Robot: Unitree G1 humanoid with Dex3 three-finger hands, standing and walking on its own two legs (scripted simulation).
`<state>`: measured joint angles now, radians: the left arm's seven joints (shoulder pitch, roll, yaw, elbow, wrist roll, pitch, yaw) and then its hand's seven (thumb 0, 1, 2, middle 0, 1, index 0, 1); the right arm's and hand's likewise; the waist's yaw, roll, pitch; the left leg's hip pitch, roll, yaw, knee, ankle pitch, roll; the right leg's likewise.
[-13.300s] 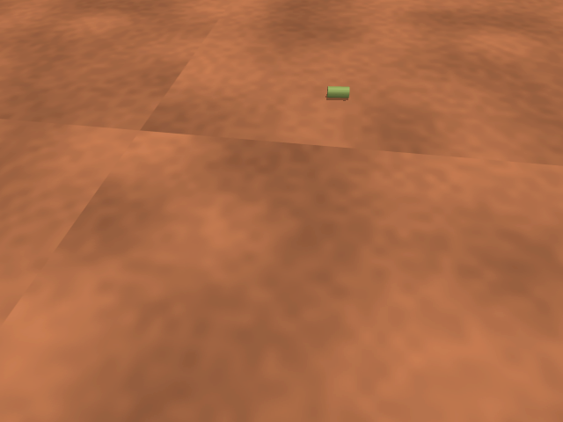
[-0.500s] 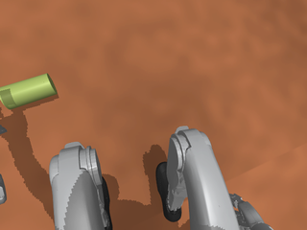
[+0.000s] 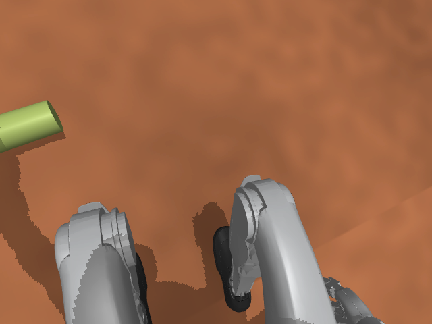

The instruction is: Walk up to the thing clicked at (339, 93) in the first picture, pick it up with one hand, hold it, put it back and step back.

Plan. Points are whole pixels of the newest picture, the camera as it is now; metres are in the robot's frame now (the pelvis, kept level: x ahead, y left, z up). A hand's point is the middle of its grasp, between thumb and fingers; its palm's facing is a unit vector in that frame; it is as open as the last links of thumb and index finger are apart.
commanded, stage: rise first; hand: left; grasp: from above
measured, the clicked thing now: (20, 127) +0.49 +0.34 -0.29
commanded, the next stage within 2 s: none
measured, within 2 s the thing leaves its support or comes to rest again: neither
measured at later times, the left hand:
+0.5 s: hand out of the picture +0.43 +0.38 -0.19, palm faces -0.42 -0.19 -0.89, open 14.1 cm
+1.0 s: hand out of the picture +0.43 +0.38 -0.19, palm faces -0.41 -0.19 -0.89, open 14.2 cm
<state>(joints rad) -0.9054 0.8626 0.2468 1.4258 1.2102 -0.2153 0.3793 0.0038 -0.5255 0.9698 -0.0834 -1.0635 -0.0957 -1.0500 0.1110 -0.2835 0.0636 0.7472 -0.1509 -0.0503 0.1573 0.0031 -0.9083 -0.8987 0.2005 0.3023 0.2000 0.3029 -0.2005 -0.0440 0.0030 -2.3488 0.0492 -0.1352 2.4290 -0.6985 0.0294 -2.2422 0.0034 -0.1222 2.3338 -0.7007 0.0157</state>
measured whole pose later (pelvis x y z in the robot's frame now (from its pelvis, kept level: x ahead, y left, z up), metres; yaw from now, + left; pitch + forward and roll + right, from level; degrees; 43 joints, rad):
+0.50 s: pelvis +0.00 +0.00 -0.01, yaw -1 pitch +34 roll -11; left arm -0.97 0.91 0.24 1.50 1.22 -0.20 0.38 0.00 -0.55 0.99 -0.09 -1.05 -0.09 -1.05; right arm 0.12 -0.28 0.11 0.74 -0.16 -0.07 0.18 0.00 -0.91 -0.90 0.20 0.30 0.20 0.30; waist -0.24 -0.05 0.02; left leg -2.37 0.05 -0.15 2.46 -0.70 0.03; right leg -2.25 0.01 -0.13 2.35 -0.70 0.02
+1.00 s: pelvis +0.00 +0.00 -0.01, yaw -1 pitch +33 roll -11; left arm -0.97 0.95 0.24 1.48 1.21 -0.20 0.35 0.00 -0.56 1.01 -0.09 -1.05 -0.09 -1.05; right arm 0.13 -0.29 0.13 0.72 -0.16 -0.07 0.19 0.00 -0.91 -0.90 0.20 0.30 0.20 0.30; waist -0.24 -0.05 0.03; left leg -2.37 0.04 -0.16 2.46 -0.69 0.03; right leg -2.25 0.01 -0.14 2.35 -0.69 0.02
